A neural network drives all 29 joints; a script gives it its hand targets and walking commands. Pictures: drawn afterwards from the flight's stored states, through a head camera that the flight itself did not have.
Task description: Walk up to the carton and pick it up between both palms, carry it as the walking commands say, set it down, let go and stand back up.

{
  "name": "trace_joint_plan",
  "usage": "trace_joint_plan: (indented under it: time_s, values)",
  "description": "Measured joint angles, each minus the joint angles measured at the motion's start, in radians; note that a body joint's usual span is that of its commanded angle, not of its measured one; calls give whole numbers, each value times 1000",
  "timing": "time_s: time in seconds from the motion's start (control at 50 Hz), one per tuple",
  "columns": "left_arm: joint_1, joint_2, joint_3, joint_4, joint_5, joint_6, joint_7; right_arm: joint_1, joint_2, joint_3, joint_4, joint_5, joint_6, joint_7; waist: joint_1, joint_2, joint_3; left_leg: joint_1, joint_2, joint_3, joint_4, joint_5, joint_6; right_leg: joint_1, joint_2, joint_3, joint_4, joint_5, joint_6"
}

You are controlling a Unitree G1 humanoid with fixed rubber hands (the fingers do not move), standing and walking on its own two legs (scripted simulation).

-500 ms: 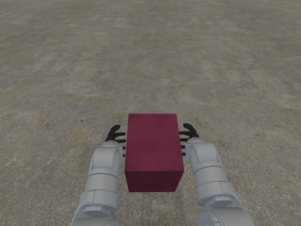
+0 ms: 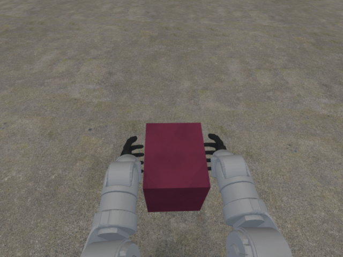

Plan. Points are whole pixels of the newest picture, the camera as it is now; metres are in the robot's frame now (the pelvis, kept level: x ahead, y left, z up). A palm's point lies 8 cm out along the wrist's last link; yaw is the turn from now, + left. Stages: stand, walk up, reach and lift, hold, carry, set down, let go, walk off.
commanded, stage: carry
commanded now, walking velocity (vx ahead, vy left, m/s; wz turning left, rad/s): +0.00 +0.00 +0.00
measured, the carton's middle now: (173, 168) +0.38 -0.01 -0.02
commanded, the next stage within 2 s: none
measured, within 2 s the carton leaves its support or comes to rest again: neither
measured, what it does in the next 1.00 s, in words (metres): stands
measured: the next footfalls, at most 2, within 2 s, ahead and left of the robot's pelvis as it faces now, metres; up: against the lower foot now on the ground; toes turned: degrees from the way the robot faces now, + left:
none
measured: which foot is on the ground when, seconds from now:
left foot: down 0.00-1.00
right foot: down 0.00-1.00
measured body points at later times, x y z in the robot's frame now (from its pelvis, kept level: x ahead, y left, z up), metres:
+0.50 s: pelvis +0.02 +0.01 +0.00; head +0.00 +0.00 +0.45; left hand +0.37 +0.12 +0.06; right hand +0.37 -0.11 +0.05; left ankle +0.02 +0.09 -0.73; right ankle +0.08 -0.12 -0.73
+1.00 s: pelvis +0.02 -0.01 +0.00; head +0.00 -0.01 +0.45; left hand +0.35 +0.10 +0.04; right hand +0.36 -0.13 +0.04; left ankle +0.02 +0.09 -0.73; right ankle +0.08 -0.12 -0.73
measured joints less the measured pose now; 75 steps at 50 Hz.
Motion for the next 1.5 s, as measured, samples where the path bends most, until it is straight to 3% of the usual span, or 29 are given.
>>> trace_joint_plan:
  time_s: [0.06,0.14,0.22,0.26,0.3,0.4,0.48,0.56,0.62,0.66,0.74,0.84,0.96,1.04,1.2,1.28,1.32,1.38,1.44,1.5]
  values:
    - [46,-2,0,-14,-1,-1,-11,37,15,4,-16,4,8,-1,0,-10,-24,12,-4,1,2,-14,2,6,-4,2,12,-18,5]
    - [77,-13,35,78,64,-63,-35,57,40,-54,90,-82,-63,39,7,-10,-56,29,-8,1,-11,-22,5,19,-8,2,12,-33,12]
    - [156,14,-74,-120,-54,-4,-16,158,40,60,-117,37,-15,-30,16,-7,4,38,-9,3,20,-44,6,24,-13,5,48,-56,16]
    - [153,21,-93,-227,-113,47,24,160,41,86,-222,103,32,-71,18,-8,42,40,-15,12,21,-43,11,17,-19,14,64,-59,21]
    - [121,17,-93,-264,-124,71,52,136,38,96,-276,118,70,-91,24,0,59,37,-14,17,18,-40,12,12,-18,18,60,-55,20]
    - [33,23,-68,-177,-98,78,27,46,9,61,-211,68,102,-46,28,4,40,33,-15,18,12,-37,10,8,-20,17,54,-51,19]
    - [14,5,-9,-23,-16,29,-10,11,21,-23,-30,-23,37,9,22,-1,-7,55,-15,23,2,-42,7,21,-20,21,59,-63,19]
    - [93,-16,-13,13,13,-9,-23,89,25,-20,3,-40,2,31,11,9,-36,77,-11,14,-1,-48,2,46,-17,11,57,-75,15]
    - [149,10,-81,-107,-67,22,-13,141,11,66,-123,55,42,-16,-2,13,6,71,-4,9,17,-53,-3,46,-12,5,64,-74,9]
    - [138,7,-69,-105,-58,7,-13,133,17,59,-128,46,31,-10,-4,6,17,60,-7,10,9,-39,-1,32,-16,6,65,-68,7]
    - [108,8,-84,-207,-98,73,23,98,-3,80,-201,97,78,-31,5,12,63,43,-2,14,6,-24,-6,17,-11,8,52,-45,0]
    - [18,9,-33,-77,-53,37,12,12,-12,37,-81,49,50,-17,11,10,39,27,1,11,-16,-6,-8,7,-5,4,21,-23,-3]
    - [64,-8,-9,-5,-10,-11,-15,48,15,-11,-6,-21,1,13,12,2,-2,43,1,8,-16,-17,-15,16,-6,1,34,-44,-5]
    - [129,5,-67,-128,-73,25,8,99,8,63,-116,59,39,-26,4,12,16,43,7,6,3,-30,-17,20,-3,-1,45,-52,-7]
    - [49,30,-78,-164,-94,65,31,31,-10,88,-162,84,78,-49,6,-7,37,29,13,6,14,-27,-18,11,1,-4,44,-41,-10]
    - [23,21,-39,-58,-41,53,14,-6,6,32,-51,24,65,-22,8,-7,2,44,8,13,8,-29,-13,20,-4,3,46,-46,-4]
    - [9,7,13,44,10,18,-14,-20,14,-33,67,-38,14,10,10,-2,-27,52,8,11,5,-31,-11,31,-3,1,37,-45,-1]
    - [54,2,9,95,49,-28,-30,40,19,-23,108,-65,-38,32,10,-3,-50,65,4,10,4,-35,-8,43,-8,0,41,-51,3]
    - [139,6,-40,8,4,-33,-32,130,22,38,11,-11,-36,19,4,-8,-35,67,5,4,19,-41,-7,52,-9,-6,47,-54,4]
    - [169,19,-80,-122,-78,16,-16,160,25,78,-131,74,21,-41,5,-16,6,60,2,9,16,-31,-6,42,-13,-3,47,-44,4]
